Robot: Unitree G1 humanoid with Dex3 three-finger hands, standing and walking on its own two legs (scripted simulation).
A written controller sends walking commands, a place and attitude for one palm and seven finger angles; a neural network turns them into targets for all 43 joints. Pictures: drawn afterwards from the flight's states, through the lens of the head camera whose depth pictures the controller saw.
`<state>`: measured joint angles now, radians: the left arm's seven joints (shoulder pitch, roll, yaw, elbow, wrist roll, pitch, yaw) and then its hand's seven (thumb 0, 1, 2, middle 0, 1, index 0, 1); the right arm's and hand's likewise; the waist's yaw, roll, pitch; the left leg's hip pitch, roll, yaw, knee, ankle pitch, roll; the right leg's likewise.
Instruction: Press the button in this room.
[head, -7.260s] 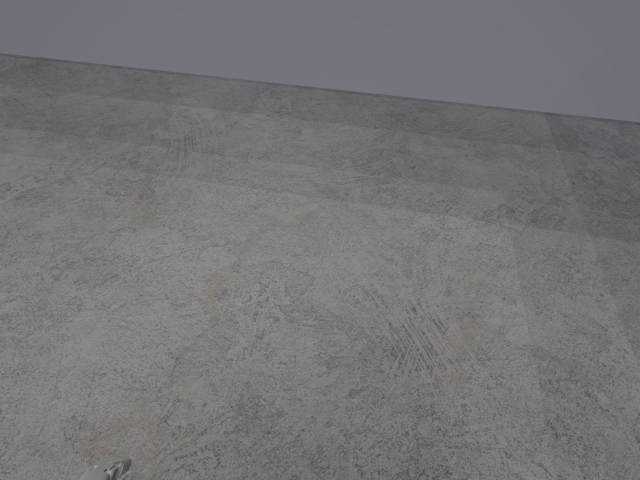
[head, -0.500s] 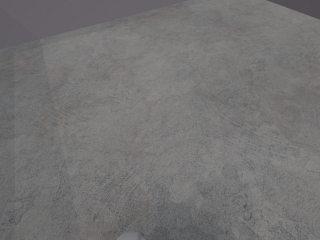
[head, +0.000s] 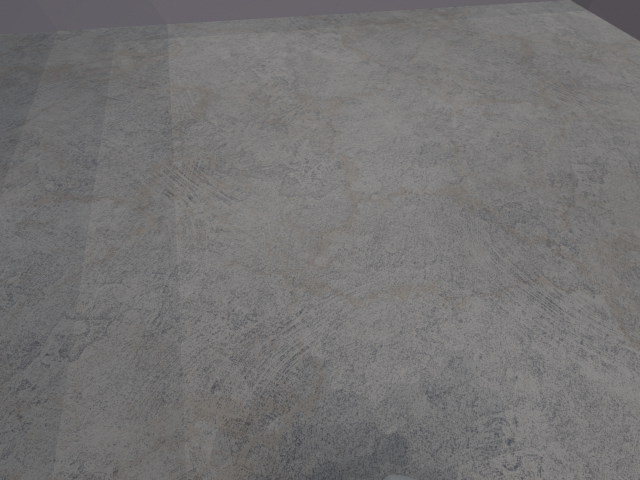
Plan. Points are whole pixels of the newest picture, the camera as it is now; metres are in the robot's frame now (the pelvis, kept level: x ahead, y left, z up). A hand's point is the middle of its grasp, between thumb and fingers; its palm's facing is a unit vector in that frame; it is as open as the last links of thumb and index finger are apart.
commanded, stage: turn or walk to find it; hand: left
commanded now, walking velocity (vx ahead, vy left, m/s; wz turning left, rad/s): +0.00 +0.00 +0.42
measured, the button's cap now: out of the picture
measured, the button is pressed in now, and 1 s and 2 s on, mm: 0 0 0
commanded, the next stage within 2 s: none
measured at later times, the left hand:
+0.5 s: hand out of the picture -0.01 +0.14 -0.15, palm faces +0.25 -0.93 -0.28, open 7.3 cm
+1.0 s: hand out of the picture -0.11 +0.20 -0.17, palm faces +0.45 -0.86 -0.24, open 7.4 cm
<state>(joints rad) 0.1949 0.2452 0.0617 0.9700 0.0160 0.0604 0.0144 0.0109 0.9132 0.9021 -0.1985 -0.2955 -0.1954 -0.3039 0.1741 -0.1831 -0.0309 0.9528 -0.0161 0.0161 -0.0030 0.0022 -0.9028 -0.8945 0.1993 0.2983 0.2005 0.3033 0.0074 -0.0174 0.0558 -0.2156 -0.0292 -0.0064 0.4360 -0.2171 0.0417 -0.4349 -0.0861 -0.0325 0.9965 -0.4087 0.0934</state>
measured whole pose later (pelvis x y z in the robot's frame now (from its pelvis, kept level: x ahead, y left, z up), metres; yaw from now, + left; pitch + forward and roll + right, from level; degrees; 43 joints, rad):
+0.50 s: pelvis -0.03 -0.06 +0.00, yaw +14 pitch -1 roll +2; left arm 0.23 0.15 0.03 0.94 0.02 0.01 0.03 0.01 0.91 0.90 -0.20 -0.30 -0.20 -0.30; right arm 0.24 -0.26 -0.09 1.01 -0.02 0.09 0.02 0.00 -0.91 -0.90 0.19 0.30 0.19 0.30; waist -0.02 0.04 0.06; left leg -0.46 0.03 -0.05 1.12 -0.36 -0.08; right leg -0.19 -0.08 -0.20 0.49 -0.28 -0.05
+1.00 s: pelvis -0.08 -0.01 +0.00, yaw +25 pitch +0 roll -1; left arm 0.19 0.25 0.06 0.96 0.02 0.06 0.01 0.01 0.91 0.90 -0.20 -0.30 -0.20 -0.30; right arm 0.16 -0.19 -0.03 0.95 -0.01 0.02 0.00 0.00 -0.90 -0.89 0.20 0.30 0.20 0.30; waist 0.01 -0.02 0.06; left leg -0.22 -0.03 0.00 0.44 -0.21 0.05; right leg -0.45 -0.09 -0.03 1.03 -0.40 0.09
